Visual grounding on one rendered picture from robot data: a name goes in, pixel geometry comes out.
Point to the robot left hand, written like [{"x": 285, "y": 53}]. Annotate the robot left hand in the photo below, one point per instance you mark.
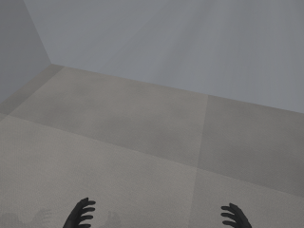
[{"x": 76, "y": 217}]

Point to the robot right hand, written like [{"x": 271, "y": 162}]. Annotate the robot right hand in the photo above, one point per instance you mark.
[{"x": 240, "y": 220}]

